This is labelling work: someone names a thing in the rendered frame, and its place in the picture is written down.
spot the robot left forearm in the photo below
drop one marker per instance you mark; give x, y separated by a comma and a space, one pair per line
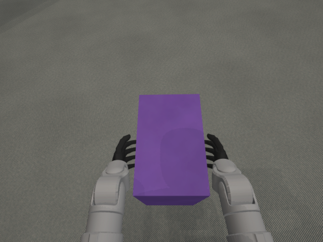
107, 205

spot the robot right hand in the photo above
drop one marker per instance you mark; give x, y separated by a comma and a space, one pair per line
217, 150

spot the robot right forearm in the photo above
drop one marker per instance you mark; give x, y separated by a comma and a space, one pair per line
239, 204

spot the carton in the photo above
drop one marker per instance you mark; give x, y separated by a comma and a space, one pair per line
170, 158

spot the robot left hand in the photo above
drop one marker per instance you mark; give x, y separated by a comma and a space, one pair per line
121, 151

